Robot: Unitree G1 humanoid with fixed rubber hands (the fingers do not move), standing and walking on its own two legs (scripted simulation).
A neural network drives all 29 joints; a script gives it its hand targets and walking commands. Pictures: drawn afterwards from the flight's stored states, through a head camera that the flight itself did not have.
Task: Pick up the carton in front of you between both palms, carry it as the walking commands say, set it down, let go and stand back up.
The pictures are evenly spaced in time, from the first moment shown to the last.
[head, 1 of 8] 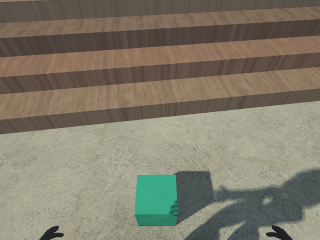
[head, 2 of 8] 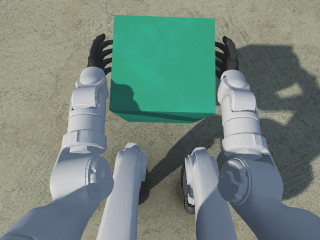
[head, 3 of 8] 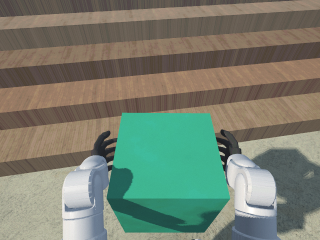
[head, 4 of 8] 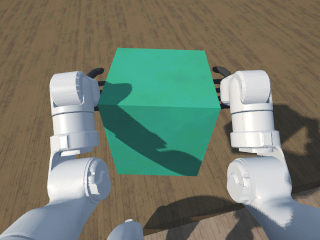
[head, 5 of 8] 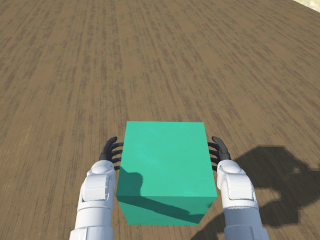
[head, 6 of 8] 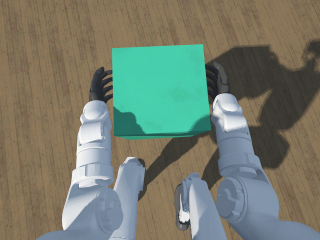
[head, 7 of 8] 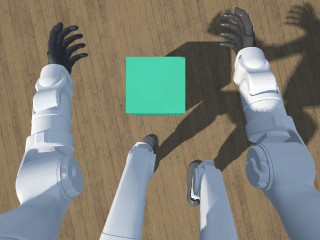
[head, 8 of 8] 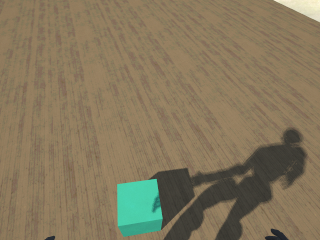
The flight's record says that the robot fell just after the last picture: no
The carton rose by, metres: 1.76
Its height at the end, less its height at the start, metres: +0.99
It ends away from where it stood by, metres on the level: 3.76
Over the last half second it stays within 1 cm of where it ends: yes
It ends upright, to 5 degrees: yes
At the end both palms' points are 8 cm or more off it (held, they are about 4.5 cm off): yes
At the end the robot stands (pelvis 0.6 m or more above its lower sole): yes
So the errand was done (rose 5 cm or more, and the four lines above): yes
